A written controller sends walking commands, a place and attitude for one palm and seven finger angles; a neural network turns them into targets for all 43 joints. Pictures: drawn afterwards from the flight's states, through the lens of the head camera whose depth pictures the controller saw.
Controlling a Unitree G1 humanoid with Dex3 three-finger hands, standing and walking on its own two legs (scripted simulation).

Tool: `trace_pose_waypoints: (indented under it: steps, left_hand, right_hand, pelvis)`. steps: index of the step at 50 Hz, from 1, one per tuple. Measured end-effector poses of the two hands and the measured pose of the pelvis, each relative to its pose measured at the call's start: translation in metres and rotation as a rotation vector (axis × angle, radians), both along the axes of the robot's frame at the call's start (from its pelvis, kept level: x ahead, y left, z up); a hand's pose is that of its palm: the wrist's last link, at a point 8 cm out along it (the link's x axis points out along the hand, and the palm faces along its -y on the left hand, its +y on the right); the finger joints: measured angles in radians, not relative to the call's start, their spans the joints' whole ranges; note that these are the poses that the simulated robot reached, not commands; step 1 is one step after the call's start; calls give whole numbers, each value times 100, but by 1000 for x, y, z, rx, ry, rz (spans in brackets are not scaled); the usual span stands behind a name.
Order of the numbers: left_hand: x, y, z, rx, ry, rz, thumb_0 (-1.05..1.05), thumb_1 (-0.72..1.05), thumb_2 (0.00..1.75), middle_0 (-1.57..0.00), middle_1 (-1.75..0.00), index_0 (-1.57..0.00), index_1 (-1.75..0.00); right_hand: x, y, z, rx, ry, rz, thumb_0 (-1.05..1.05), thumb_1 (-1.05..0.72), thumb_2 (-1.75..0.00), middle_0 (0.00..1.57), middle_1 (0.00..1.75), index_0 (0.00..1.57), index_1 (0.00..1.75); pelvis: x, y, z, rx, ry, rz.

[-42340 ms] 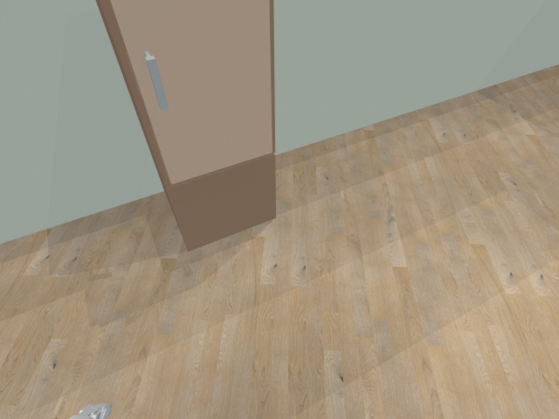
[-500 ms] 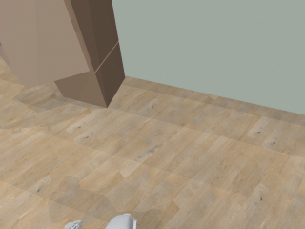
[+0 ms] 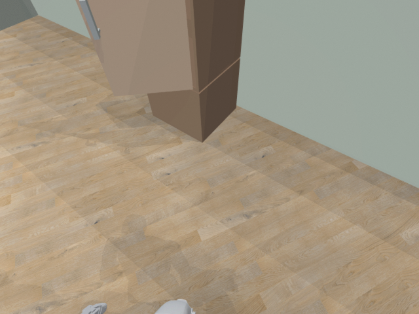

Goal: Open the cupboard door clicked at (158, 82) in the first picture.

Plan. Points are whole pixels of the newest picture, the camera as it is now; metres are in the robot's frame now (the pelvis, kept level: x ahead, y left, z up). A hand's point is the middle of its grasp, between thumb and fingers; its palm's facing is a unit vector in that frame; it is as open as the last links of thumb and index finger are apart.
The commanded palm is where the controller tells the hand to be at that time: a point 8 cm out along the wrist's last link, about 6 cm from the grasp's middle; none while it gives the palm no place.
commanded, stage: turn to face it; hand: left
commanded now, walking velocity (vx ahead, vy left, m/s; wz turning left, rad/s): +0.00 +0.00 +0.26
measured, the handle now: (91, 17) +1.04 +0.50 +0.05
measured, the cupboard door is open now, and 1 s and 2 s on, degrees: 43 43 43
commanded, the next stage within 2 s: take the last steps up to it in 0.08 s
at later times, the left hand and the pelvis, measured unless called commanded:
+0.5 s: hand out of the picture +0.06 +0.21 -0.16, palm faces +0.23 -0.95 -0.23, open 7.4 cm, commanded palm none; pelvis +0.05 +0.01 +0.00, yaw +10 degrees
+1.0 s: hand (84, 287) +0.18 +0.30 -0.16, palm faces +0.25 -0.95 -0.18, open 7.4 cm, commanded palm none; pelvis +0.18 +0.11 +0.01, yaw +11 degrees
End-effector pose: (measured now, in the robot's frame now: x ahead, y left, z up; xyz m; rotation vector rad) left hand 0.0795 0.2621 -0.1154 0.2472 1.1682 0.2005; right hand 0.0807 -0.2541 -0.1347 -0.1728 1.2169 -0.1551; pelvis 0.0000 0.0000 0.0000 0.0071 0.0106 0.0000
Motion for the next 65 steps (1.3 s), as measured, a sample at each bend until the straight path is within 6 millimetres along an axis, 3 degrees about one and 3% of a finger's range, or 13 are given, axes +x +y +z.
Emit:
trace_pose_waypoints:
  steps: [6, 13, 18, 22, 25, 32, 40, 42, 45, 51, 56, 60, 65]
  left_hand:
    - [-31, -12, -4, -52, 70, 64, 0, 90, 90, -20, -30, -20, -30]
    - [-59, -3, -31, -110, 150, 152, 1, 90, 90, -20, -30, -20, -30]
    - [-50, -3, -19, -112, 139, 168, 1, 91, 90, -20, -30, -20, -30]
    - [-35, -5, -14, -89, 57, 178, 1, 91, 90, -20, -30, -20, -30]
    - [-37, -7, -10, -75, 35, 226, 1, 91, 90, -20, -30, -20, -30]
    - [-63, -8, -1, -117, 174, 300, 0, 90, 90, -20, -30, -20, -30]
    - [-74, 25, -30, -186, 337, 383, 1, 90, 90, -20, -30, -20, -30]
    - [-58, 39, -33, -180, 348, 366, 1, 90, 90, -20, -30, -20, -30]
    - [-13, 61, -28, -162, 286, 332, 1, 91, 90, -20, -30, -20, -30]
    - [106, 90, -8, -123, 72, 245, 1, 91, 90, -19, -30, -19, -30]
    - [191, 99, -4, -81, -64, 190, 0, 91, 90, -19, -30, -20, -30]
    - [217, 98, -2, -79, -74, 201, 0, 91, 90, -19, -30, -20, -30]
    - [214, 104, 0, -95, 37, 243, 0, 93, 90, -20, -30, -20, -30]
  right_hand:
    - [24, 7, 13, -1, -2, 44, 1, -91, -90, 20, 30, 20, 30]
    - [50, 31, 12, -39, -36, 142, 1, -91, -90, 20, 30, 20, 30]
    - [45, 38, 13, -19, -14, 164, 1, -90, -90, 20, 30, 20, 30]
    - [39, 33, -1, 13, 37, 163, 1, -90, -90, 20, 30, 20, 30]
    - [45, 31, -7, 20, 95, 188, 1, -90, -90, 20, 30, 20, 30]
    - [102, 53, 14, 26, 75, 218, 1, -91, -90, 19, 30, 20, 30]
    - [193, 123, 6, -4, -58, 316, 1, -91, -90, 19, 30, 20, 30]
    - [198, 136, 7, -4, -75, 302, 1, -91, -90, 19, 30, 20, 30]
    - [193, 149, 9, 10, -47, 271, 1, -91, -90, 19, 30, 20, 30]
    - [181, 141, 7, 5, 68, 196, 0, -94, -90, 20, 30, 20, 30]
    - [179, 132, -12, 28, 184, 152, 0, -92, -90, 20, 30, 20, 30]
    - [204, 134, -13, 31, 230, 142, 1, -92, -90, 20, 30, 20, 30]
    - [270, 156, 6, 38, 145, 146, 1, -91, -90, 19, 30, 20, 30]
  pelvis:
    - [10, 2, 10, 22, -9, 47]
    - [16, 15, -2, 7, -5, 86]
    - [22, 12, 7, -9, -1, 111]
    - [35, 5, 1, 7, 0, 138]
    - [45, 7, 1, 2, -16, 172]
    - [81, 30, 18, 22, 10, 211]
    - [126, 86, -5, 1, 5, 229]
    - [135, 93, -4, 9, -4, 215]
    - [150, 101, 3, 10, -9, 202]
    - [189, 113, 13, 18, -11, 194]
    - [233, 111, 1, 40, -20, 195]
    - [262, 116, 3, 9, -26, 199]
    - [300, 129, 17, 4, -2, 195]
